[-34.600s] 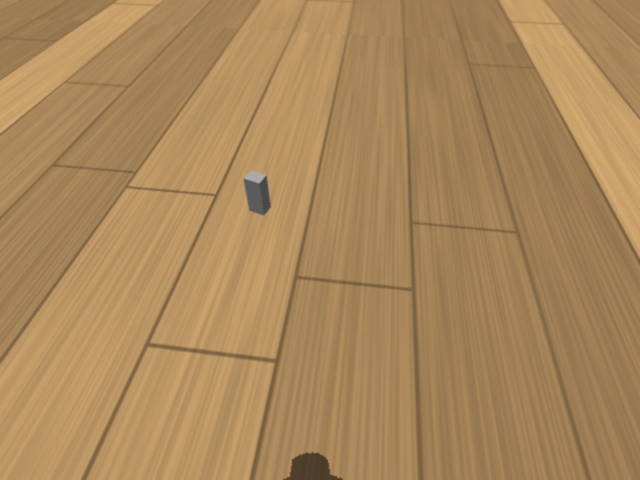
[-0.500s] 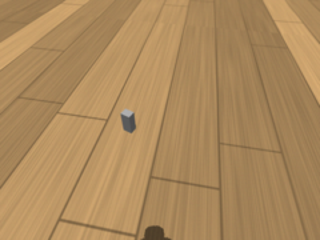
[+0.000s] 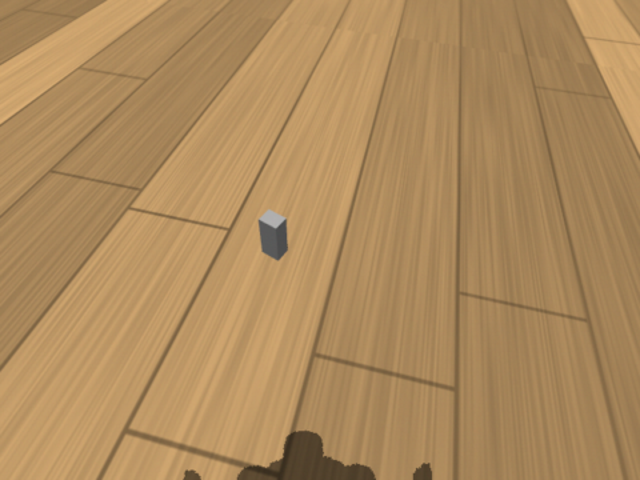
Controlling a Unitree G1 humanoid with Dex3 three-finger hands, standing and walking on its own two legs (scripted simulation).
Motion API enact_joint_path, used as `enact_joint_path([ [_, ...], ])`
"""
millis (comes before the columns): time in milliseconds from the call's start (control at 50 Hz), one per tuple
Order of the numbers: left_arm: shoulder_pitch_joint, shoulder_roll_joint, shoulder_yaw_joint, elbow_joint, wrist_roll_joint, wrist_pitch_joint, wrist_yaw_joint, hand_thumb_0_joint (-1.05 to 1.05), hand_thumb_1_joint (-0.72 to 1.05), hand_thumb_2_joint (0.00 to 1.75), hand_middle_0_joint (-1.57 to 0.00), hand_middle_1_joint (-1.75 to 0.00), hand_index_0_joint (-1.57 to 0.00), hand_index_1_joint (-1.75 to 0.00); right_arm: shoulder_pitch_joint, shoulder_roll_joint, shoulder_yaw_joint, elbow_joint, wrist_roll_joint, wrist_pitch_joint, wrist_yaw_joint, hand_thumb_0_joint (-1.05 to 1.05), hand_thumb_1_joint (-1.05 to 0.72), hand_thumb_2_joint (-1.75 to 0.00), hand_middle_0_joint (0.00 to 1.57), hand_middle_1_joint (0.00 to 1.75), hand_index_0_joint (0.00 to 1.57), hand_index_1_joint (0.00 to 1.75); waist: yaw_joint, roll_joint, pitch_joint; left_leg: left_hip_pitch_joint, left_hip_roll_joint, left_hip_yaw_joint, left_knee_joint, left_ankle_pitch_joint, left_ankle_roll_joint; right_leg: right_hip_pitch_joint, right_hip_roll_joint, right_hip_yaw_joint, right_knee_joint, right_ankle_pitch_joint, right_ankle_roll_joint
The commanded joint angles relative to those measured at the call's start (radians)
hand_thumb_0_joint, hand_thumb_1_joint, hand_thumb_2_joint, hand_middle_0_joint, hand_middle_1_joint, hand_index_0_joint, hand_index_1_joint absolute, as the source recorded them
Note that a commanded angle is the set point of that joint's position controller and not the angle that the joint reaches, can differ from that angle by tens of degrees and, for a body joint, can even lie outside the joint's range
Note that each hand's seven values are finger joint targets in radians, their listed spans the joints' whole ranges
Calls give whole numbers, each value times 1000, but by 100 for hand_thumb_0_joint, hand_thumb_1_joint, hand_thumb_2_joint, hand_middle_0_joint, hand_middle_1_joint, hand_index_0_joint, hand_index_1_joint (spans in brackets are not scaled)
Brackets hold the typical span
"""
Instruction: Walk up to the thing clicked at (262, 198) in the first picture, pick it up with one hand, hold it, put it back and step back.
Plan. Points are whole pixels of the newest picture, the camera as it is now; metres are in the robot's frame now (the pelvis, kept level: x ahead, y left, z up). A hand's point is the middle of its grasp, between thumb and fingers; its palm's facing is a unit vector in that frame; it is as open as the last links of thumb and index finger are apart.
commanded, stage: step back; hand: left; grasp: from the side
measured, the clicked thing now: (273, 235) +1.03 +0.18 -0.66
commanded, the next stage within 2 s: stand in 0.12 s
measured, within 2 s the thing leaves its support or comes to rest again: neither
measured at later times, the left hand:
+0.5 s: hand out of the picture +0.08 +0.25 -0.13, palm faces -0.03 -0.94 -0.33, open 7.4 cm
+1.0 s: hand out of the picture +0.05 +0.25 -0.14, palm faces -0.05 -0.94 -0.34, open 7.4 cm
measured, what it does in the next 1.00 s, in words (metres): stands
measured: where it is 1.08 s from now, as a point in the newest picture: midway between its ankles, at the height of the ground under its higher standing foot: outside the picture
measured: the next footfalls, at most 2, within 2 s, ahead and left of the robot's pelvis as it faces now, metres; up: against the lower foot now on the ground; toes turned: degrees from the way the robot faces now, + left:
none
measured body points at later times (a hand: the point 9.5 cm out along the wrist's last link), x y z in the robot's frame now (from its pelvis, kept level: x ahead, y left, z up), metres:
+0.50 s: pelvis -0.01 +0.00 +0.02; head -0.01 +0.00 +0.47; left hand +0.08 +0.30 -0.11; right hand +0.08 -0.30 -0.10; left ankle +0.04 +0.12 -0.72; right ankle -0.01 -0.14 -0.72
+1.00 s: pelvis -0.01 +0.00 +0.02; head +0.00 +0.00 +0.47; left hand +0.06 +0.30 -0.11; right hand +0.05 -0.30 -0.12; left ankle +0.04 +0.12 -0.72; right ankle -0.01 -0.14 -0.72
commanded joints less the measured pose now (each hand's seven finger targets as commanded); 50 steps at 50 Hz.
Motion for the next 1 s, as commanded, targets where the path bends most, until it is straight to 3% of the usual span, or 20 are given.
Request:
enact_joint_path([
  [0, 49, 200, 54, -20, 8, -26, 18, 0, 90, 90, -20, -30, -20, -30, -81, -254, -43, -64, 7, -25, -18, 0, -90, -90, 20, 30, 20, 30, 12, 152, -169, 25, 143, -143, -123, 315, 70, 117, -42, 64, -132, 312, -19],
  [20, 38, 206, 52, -14, 10, -28, 20, 0, 90, 90, -20, -30, -20, -30, -87, -237, -40, -61, 9, -24, -16, 0, -90, -90, 20, 30, 20, 30, 2, 138, -181, 28, 127, -134, -119, 283, 60, 106, -63, 95, -143, 328, -31],
  [40, -5, 222, 51, -21, 12, -28, 15, 0, 90, 90, -20, -30, -20, -30, -71, -225, -38, -50, 13, -21, -15, 0, -90, -90, 20, 30, 20, 30, -19, 96, -168, 57, 108, -119, -154, 184, 53, 55, -75, 113, -150, 300, -36],
  [60, -37, 212, 46, -23, 11, -26, 12, 0, 90, 90, -20, -30, -20, -30, -70, -224, -38, -37, 9, -21, -15, 0, -90, -90, 20, 30, 20, 30, -27, 82, -151, 84, 117, -126, -185, 137, 50, 25, -72, 107, -159, 259, -34],
  [80, -49, 200, 43, -21, 9, -26, 11, 0, 90, 90, -20, -30, -20, -30, -80, -237, -41, -25, 6, -24, -14, 0, -90, -90, 20, 30, 20, 30, -25, 90, -150, 93, 126, -138, -204, 163, 53, 36, -59, 87, -153, 265, -26],
  [100, -29, 144, 13, 12, -4, -32, 3, 0, 90, 90, -20, -30, -20, -30, -65, -256, -33, -11, 13, -34, -7, 0, -90, -90, 20, 30, 20, 30, -21, 118, -183, 133, 136, -155, -225, 227, 54, 94, -55, 68, -186, 265, -10],
  [140, -25, 159, 11, 23, -3, -40, 4, 0, 90, 90, -20, -30, -20, -30, -78, -246, -33, -3, 11, -41, -2, 0, -90, -90, 20, 30, 20, 30, -24, 80, -203, 200, 131, -130, -204, 382, 50, 101, -65, 69, -212, 365, -2],
  [180, -50, 179, 12, 37, -2, -43, 6, 0, 90, 90, -20, -30, -20, -30, -78, -228, -28, 6, 15, -41, -1, 0, -90, -90, 20, 30, 20, 30, -35, 55, -187, 235, 123, -110, -209, 409, 41, 90, -73, 73, -233, 397, -4],
  [240, -73, 176, 5, 47, 2, -43, 5, 0, 90, 90, -20, -30, -20, -30, -106, -226, -26, 18, 17, -37, 3, 0, -90, -90, 20, 30, 20, 30, -33, 29, -147, 239, 115, -105, -249, 331, 32, 83, -84, 77, -286, 359, -2],
  [300, -87, 176, 2, 59, 3, -43, 3, 0, 90, 90, -20, -30, -20, -30, -118, -216, -23, 28, 18, -30, 7, 0, -90, -90, 20, 30, 20, 30, -35, 11, -91, 217, 107, -101, -294, 192, 26, 57, -87, 86, -347, 239, 1],
  [360, -93, 182, 6, 65, 4, -43, 2, 0, 90, 90, -20, -30, -20, -30, -113, -221, -25, 41, 16, -33, 9, 0, -90, -90, 20, 30, 20, 30, -35, 27, -102, 229, 110, -100, -324, 190, 20, 79, -89, 88, -352, 244, -1],
  [420, -82, 181, 4, 80, 5, -41, 1, 0, 90, 90, -20, -30, -20, -30, -120, -222, -26, 48, 15, -28, 12, 0, -90, -90, 20, 30, 20, 30, -34, 26, -58, 189, 101, -105, -363, 44, 12, 53, -89, 94, -387, 123, 1],
  [580, -77, 182, 6, 79, 9, -43, -3, 0, 90, 90, -20, -30, -20, -30, -96, -229, -26, 66, 12, -30, 14, 0, -90, -90, 20, 30, 20, 30, -32, 57, -96, 169, 105, -112, -390, 14, 9, 95, -88, 87, -383, 142, 1],
  [660, -52, 177, 6, 91, 10, -33, -7, 0, 90, 90, -20, -30, -20, -30, -86, -237, -24, 72, 11, -27, 11, 0, -90, -90, 20, 30, 20, 30, -28, 72, -55, 122, 112, -137, -431, -119, 4, 57, -69, 76, -370, 70, 0],
  [760, -53, 181, 4, 80, 10, -39, -7, 0, 90, 90, -20, -30, -20, -30, -69, -232, -22, 74, 13, -27, 11, 0, -90, -90, 20, 30, 20, 30, -36, 42, -108, 169, 109, -119, -389, 2, 11, 76, -86, 88, -373, 142, -4],
  [900, -49, 184, 1, 75, 8, -39, -5, 0, 90, 90, -20, -30, -20, -30, -43, -231, -18, 80, 13, -22, 12, 0, -90, -90, 20, 30, 20, 30, -48, 21, -76, 178, 99, -108, -367, 2, 11, 21, -88, 100, -394, 85, -3],
  [980, -39, 179, -3, 73, 6, -42, -3, 0, 90, 90, -20, -30, -20, -30, -47, -227, -15, 80, 14, -25, 13, 0, -90, -90, 20, 30, 20, 30, -46, 11, -101, 221, 104, -100, -346, 106, 13, 33, -93, 100, -389, 162, -2],
])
